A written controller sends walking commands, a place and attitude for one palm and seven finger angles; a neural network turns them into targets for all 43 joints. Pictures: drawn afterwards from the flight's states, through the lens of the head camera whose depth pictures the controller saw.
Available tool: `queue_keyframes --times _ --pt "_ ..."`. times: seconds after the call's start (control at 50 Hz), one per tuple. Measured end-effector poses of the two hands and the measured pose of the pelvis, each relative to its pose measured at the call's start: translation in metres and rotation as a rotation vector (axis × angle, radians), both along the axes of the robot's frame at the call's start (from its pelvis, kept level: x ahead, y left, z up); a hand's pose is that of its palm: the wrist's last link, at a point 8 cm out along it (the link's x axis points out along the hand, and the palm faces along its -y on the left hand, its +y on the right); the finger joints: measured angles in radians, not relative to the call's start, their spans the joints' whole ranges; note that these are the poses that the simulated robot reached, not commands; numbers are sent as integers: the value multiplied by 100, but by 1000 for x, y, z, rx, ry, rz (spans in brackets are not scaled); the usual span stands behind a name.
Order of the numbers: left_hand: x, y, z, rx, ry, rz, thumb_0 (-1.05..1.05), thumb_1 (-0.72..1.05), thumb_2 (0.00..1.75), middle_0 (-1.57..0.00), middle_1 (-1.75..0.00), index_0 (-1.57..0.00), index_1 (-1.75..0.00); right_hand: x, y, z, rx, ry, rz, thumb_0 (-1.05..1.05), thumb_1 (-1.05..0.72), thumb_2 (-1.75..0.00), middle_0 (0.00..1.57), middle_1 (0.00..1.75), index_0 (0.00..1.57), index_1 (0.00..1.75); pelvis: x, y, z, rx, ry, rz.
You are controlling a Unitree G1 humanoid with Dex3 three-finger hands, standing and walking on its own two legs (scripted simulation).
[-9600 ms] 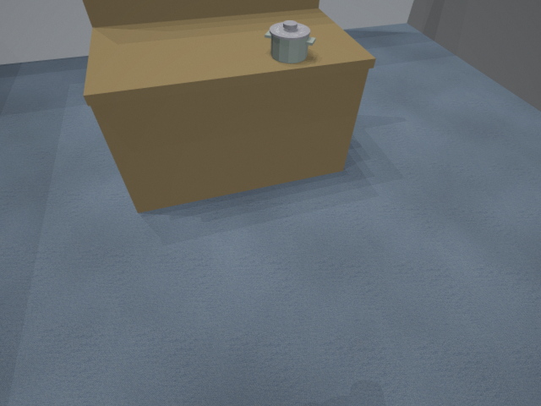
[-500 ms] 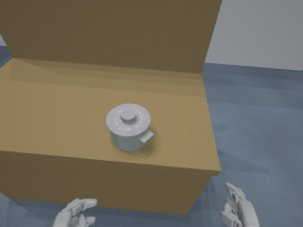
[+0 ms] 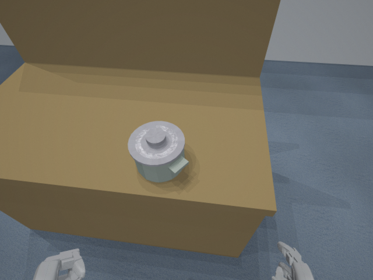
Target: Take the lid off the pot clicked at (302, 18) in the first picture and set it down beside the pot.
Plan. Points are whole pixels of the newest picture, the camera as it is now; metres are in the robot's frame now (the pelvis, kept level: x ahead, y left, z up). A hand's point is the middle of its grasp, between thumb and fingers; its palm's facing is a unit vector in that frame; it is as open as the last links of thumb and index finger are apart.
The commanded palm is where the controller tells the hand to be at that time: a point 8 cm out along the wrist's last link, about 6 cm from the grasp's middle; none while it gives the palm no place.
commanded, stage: raise the hand higher, near the body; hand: left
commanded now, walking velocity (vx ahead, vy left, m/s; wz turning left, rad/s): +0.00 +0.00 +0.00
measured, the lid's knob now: (155, 137) +0.46 +0.13 +0.01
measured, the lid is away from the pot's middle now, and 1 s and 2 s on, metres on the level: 0.00 0.00 0.00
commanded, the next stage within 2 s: reach forward and open the fingers in 0.64 s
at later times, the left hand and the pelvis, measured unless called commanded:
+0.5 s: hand (57, 247) +0.16 +0.25 +0.05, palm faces +0.28 -0.88 -0.39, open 3.1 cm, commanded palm +0.11 +0.28 +0.09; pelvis +0.01 +0.02 +0.01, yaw +0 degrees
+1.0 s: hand (34, 226) +0.18 +0.28 +0.09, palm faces -0.08 -0.13 -0.99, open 2.9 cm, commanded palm +0.16 +0.28 +0.14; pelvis -0.01 +0.03 +0.01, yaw -3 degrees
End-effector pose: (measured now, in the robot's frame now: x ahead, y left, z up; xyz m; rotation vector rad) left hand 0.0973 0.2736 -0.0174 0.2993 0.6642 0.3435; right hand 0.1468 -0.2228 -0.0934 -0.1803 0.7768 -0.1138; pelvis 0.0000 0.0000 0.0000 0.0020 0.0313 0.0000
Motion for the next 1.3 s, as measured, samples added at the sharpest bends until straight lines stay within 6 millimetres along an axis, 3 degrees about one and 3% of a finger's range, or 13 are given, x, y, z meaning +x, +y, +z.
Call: queue_keyframes --times 0.1,0.22,0.46,0.62,0.76,0.88,1.0,1.06,1.2,1.3 --pt "7 1 17 26 -48 -30 2 90 90 -128 -150 -129 -149 1 -9 3 -14 -18 -32 2 -91 -90 20 30 20 30 2 0 1 0 -10 -8" --pt "13 5 42 60 -144 -47 2 90 90 -129 -150 -129 -149 21 -8 15 -22 -88 -31 2 -91 -90 20 30 20 30 5 3 4 -4 -27 -8" --pt "28 13 89 105 -337 -73 2 90 90 -129 -150 -130 -149 55 26 37 11 -195 56 2 -91 -90 20 30 20 30 7 13 8 -10 -59 -2" --pt "37 17 125 159 -461 -120 2 90 90 -129 -150 -130 -149 52 44 36 34 -184 102 2 -91 -90 20 30 20 30 8 21 9 -13 -73 -2" --pt "46 22 148 204 -544 -145 2 90 90 -130 -150 -130 -149 40 47 29 39 -145 101 2 -91 -90 20 30 20 30 5 25 9 -15 -80 -7" --pt "60 12 165 741 -350 -399 2 87 89 -127 -148 -127 -148 34 40 17 33 -43 128 2 -91 -90 20 30 20 30 -2 27 7 -10 -30 -27" --pt "69 12 158 1044 -98 -627 1 75 92 -121 -136 -121 -136 34 29 6 45 35 101 2 -91 -90 20 30 20 30 -6 26 7 -7 -5 -44" --pt "75 13 162 1091 -48 -685 1 67 96 -119 -126 -119 -125 38 25 6 56 27 85 2 -91 -90 20 30 20 30 -5 25 7 -8 -6 -33" --pt "87 7 149 1006 56 -828 1 47 107 -113 -100 -113 -99 42 18 10 53 0 75 2 -91 -90 20 29 20 30 -8 20 10 -8 -19 -9" --pt "98 1 167 1059 -27 -898 1 32 113 -107 -81 -108 -81 39 16 13 38 0 80 2 -91 -90 20 29 20 30 -11 18 11 -9 -24 -4"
